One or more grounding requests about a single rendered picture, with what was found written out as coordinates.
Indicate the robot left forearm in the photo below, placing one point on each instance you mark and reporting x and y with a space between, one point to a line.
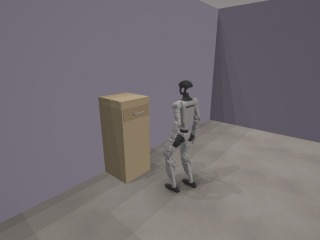
173 134

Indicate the right robot shin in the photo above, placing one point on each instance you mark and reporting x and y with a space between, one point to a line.
188 169

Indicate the drawer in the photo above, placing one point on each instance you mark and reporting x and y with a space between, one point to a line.
128 113

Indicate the left robot thigh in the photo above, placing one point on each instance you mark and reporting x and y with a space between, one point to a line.
176 143

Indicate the left robot hand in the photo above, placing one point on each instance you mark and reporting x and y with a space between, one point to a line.
168 147

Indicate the cabinet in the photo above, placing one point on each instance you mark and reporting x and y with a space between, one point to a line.
126 145

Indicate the right robot hand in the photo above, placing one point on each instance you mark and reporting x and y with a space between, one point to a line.
195 135

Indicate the robot left upper arm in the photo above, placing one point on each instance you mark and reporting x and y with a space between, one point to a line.
176 106

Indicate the robot right forearm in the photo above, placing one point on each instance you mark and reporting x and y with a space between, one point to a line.
195 126

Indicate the handle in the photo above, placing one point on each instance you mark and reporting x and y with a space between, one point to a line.
141 112

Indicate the robot right upper arm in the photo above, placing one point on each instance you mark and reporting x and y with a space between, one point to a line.
196 109

